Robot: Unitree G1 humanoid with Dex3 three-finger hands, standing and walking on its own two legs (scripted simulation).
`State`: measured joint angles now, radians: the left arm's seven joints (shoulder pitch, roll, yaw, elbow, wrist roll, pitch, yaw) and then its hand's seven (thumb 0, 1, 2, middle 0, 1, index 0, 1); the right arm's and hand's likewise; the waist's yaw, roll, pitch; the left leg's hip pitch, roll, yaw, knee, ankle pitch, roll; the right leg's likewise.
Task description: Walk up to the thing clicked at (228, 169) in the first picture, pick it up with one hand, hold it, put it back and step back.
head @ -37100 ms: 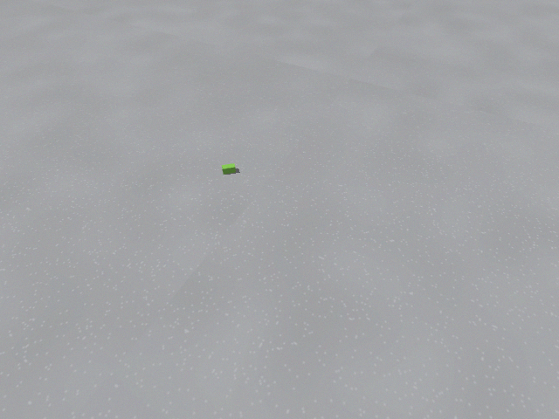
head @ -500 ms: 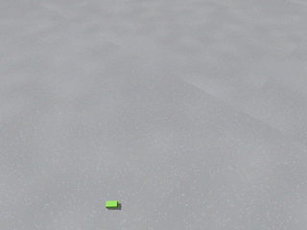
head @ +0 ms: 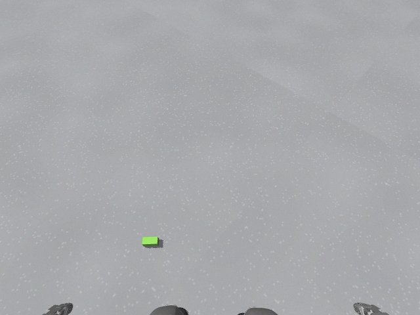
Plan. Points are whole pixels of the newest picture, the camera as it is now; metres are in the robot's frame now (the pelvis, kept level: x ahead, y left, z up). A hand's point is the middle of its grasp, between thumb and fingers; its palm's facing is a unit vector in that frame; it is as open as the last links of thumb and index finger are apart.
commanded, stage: step back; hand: left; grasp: from above
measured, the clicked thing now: (150, 241) +0.45 +0.28 -0.75
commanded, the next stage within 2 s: none
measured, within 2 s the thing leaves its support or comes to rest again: neither
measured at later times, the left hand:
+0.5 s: hand out of the picture +0.05 +0.31 -0.16, palm faces -0.06 -0.94 -0.34, open 7.4 cm
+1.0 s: hand out of the picture -0.04 +0.30 -0.13, palm faces -0.03 -0.92 -0.39, open 7.4 cm
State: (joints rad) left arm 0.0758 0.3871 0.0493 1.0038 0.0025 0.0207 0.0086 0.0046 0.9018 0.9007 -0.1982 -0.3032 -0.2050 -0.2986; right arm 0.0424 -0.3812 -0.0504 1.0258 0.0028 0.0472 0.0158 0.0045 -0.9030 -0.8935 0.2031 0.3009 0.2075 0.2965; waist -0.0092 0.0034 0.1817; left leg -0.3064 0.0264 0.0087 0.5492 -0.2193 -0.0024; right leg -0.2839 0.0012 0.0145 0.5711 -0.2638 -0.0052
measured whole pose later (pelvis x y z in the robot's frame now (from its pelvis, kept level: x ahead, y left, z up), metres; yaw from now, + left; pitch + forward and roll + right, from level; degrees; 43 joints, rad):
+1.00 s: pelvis -0.20 +0.06 -0.01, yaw +0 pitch -1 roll +1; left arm 0.10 0.34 0.06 0.73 0.03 0.04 0.01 0.01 0.90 0.90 -0.20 -0.30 -0.21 -0.30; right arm 0.16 -0.41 -0.04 0.87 -0.01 0.04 -0.03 0.00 -0.90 -0.89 0.20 0.30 0.21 0.30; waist 0.00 0.01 0.19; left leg -0.29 -0.05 -0.09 0.81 -0.50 -0.03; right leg -0.39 0.01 0.02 0.57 -0.16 -0.03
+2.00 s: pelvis -0.53 +0.00 +0.00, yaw +1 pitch -2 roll -1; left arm 0.12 0.38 0.06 0.79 0.01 0.09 0.01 0.01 0.90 0.90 -0.20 -0.30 -0.21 -0.30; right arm 0.21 -0.35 -0.03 0.87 -0.05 0.04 -0.01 0.01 -0.90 -0.89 0.21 0.30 0.21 0.30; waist -0.01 -0.03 0.16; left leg -0.31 0.00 -0.03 0.61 -0.27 0.02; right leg -0.49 0.09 0.11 1.16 -0.53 -0.02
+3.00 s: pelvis -0.58 -0.02 -0.01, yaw +3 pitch -2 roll +0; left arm 0.10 0.32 0.04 0.98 0.03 -0.03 -0.02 0.01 0.90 0.90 -0.20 -0.30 -0.21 -0.30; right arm 0.22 -0.38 -0.04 1.00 -0.02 0.02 0.00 0.00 -0.91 -0.89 0.20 0.30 0.21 0.30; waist 0.01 0.03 0.07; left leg -0.30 0.00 -0.06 0.80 -0.51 0.01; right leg -0.34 -0.03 -0.06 0.61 -0.25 -0.02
